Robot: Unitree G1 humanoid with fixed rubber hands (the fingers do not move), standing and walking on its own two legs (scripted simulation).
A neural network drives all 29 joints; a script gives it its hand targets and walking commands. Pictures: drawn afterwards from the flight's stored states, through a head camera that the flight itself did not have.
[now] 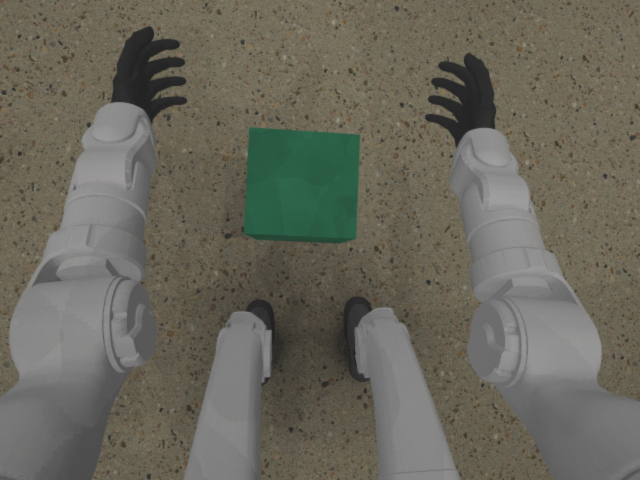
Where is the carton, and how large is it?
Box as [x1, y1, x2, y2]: [244, 127, 359, 242]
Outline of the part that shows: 249,127 244,233 256,239 320,242 342,242 355,238 359,135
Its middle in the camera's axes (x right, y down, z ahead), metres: -0.04 -0.10 +0.84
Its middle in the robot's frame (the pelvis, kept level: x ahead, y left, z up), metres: +0.48 +0.01 -0.51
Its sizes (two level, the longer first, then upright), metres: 0.210 0.200 0.250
